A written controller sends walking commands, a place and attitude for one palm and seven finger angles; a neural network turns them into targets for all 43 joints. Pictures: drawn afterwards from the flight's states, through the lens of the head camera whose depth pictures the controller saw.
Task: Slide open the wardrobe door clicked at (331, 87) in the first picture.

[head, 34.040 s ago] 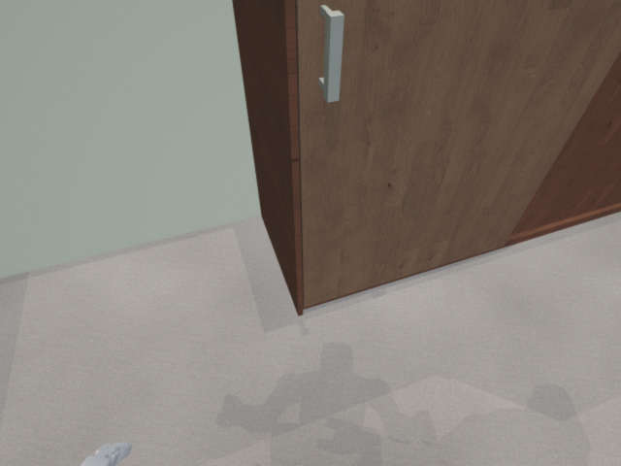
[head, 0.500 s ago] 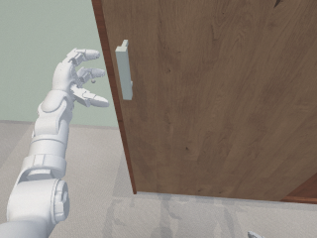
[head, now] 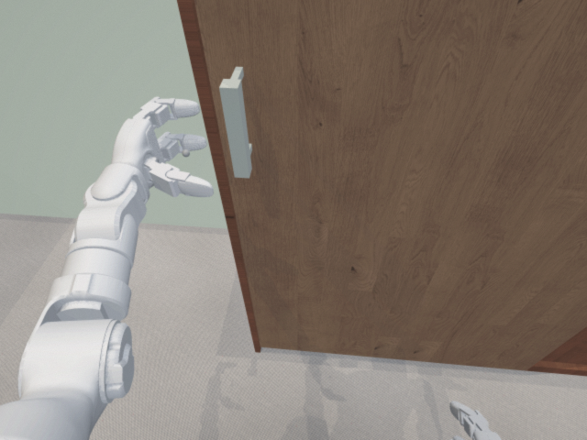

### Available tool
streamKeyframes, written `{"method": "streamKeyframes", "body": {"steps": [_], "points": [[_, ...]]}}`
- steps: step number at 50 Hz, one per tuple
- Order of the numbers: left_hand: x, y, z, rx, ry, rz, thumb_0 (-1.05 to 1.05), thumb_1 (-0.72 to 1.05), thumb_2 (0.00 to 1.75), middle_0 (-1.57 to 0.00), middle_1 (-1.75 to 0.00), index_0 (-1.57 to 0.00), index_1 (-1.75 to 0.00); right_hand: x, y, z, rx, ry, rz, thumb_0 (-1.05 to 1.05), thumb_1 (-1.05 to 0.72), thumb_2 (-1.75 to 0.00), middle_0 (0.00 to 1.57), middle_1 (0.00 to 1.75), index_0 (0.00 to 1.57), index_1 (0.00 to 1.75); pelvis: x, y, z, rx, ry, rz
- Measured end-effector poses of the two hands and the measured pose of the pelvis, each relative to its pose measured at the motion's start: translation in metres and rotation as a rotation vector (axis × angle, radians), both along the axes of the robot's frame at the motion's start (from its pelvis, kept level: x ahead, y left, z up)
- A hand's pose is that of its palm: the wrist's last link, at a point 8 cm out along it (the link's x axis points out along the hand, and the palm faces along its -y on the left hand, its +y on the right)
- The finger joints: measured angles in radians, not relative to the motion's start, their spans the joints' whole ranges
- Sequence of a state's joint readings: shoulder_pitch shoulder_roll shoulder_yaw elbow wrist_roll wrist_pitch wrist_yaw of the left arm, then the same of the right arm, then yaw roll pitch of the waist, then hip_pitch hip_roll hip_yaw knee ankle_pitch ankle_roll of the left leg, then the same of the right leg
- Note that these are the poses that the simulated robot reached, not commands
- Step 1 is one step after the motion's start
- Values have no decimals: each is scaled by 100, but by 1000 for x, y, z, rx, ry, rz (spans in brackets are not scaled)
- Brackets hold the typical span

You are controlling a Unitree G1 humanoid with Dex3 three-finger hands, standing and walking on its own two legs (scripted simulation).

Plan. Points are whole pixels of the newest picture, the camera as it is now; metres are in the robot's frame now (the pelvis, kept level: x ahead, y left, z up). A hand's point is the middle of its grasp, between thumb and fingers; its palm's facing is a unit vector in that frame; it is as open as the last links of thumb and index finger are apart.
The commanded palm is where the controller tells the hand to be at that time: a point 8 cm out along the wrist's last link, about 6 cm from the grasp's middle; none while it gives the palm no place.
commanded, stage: move the hooked fingers beside the handle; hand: left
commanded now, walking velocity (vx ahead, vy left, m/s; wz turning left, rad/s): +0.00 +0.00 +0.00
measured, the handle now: (240, 124) +0.50 +0.09 +0.19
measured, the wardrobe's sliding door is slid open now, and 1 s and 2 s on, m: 0.00 0.00 0.00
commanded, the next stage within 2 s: feel for the door with the fingertips in 0.04 s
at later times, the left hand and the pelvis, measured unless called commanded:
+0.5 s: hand (220, 148) +0.44 +0.11 +0.19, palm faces -0.10 -1.00 +0.01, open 14.0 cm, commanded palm +0.42 +0.16 +0.19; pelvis +0.01 -0.01 +0.00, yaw -1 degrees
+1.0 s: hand (217, 138) +0.47 +0.12 +0.19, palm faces -0.07 -1.00 -0.01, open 13.8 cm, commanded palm +0.45 +0.17 +0.19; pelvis +0.00 -0.01 +0.00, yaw +0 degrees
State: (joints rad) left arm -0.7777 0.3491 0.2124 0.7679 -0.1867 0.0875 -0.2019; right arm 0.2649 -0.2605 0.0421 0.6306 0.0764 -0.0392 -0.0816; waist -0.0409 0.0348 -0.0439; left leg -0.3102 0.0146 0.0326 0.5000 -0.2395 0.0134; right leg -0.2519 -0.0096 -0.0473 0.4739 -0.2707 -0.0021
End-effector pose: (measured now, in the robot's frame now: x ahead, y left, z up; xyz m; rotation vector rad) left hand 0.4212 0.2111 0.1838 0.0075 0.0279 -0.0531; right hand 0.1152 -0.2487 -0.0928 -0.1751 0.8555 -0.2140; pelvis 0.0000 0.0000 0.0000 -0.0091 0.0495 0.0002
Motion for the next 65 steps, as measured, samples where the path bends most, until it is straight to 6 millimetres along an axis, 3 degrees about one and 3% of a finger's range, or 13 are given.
{"method": "streamKeyframes", "body": {"steps": [9, 15, 25, 32, 37, 47, 56, 65], "points": [[4, -14, 14, -17, -91, -26, -2, -50, 30, -30, -120, -30, -120, -29, -9, -9, -8, 81, -38, 1, -90, -90, 20, 30, 20, 30, 3, -3, 0, 2, -7, -7], [10, -19, 6, 6, -21, -19, -1, -50, 30, -30, -120, -30, -120, -36, -15, -10, -8, 91, -58, 1, -90, -90, 20, 30, 20, 30, 3, -4, 1, 2, 0, -9], [1, -48, 7, -19, -80, -46, -2, -50, 30, -30, -120, -30, -120, -15, -13, -6, 6, 39, -30, 1, -90, -90, 20, 30, 20, 30, 6, -7, 1, 5, -12, -12], [1, -50, 8, 9, -42, -13, -2, -50, 30, -30, -120, -29, -120, 4, -8, -2, 21, -6, -2, 1, -90, -90, 20, 30, 20, 30, 4, -10, 1, 6, -20, -5], [6, -48, 10, 1, -39, -11, -2, -50, 30, -30, -120, -29, -120, 5, -8, -1, 14, -1, 8, 1, -90, -90, 20, 30, 20, 30, 2, -12, 1, 7, -16, 0], [25, -42, 6, 2, -17, -7, -1, -50, 30, -31, -120, -31, -121, -24, -17, -10, -8, 88, -27, 1, -90, -90, 20, 30, 20, 30, 2, -11, 0, 4, 11, 4], [28, -38, 4, 8, -44, -20, -2, -50, 30, -35, -125, -35, -123, -54, -20, -17, -16, 171, -59, 1, -90, -90, 20, 30, 20, 30, 4, -6, -1, 3, 22, 0], [19, -51, 9, -18, -79, -51, -2, -50, 30, -32, -122, -31, -121, -45, -11, -15, 10, 111, -65, 1, -90, -90, 20, 30, 20, 30, 7, -2, 0, 3, 6, -18]]}}
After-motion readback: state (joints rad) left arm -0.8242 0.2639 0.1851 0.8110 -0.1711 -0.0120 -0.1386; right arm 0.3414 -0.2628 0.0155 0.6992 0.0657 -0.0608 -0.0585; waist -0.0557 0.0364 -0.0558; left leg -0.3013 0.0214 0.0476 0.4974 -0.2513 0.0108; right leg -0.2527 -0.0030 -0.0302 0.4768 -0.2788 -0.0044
